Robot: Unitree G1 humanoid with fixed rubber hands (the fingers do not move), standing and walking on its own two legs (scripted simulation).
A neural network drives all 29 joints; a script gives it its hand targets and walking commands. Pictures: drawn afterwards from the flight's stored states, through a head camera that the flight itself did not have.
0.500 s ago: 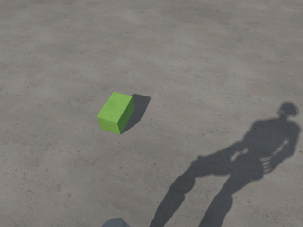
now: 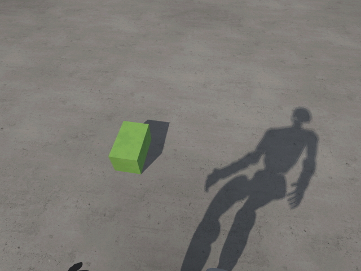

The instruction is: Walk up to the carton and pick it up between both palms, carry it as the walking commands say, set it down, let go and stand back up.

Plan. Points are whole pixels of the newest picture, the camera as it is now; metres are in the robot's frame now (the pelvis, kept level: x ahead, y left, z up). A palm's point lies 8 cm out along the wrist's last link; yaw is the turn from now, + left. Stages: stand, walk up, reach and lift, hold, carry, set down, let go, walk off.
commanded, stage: walk up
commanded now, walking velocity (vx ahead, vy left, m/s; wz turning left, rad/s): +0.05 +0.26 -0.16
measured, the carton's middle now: (132, 147) +0.88 +0.29 -0.69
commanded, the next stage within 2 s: none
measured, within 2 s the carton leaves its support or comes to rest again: neither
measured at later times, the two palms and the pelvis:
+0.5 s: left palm out of the picture +0.06 +0.46 -0.14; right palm (215, 268) +0.15 -0.08 -0.12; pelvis +0.05 +0.17 -0.01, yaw -3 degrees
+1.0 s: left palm out of the picture +0.14 +0.56 -0.10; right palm (166, 234) +0.22 +0.03 -0.13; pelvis +0.18 +0.28 +0.01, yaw -4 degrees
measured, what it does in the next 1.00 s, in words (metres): steps to the left: right foot, then left foot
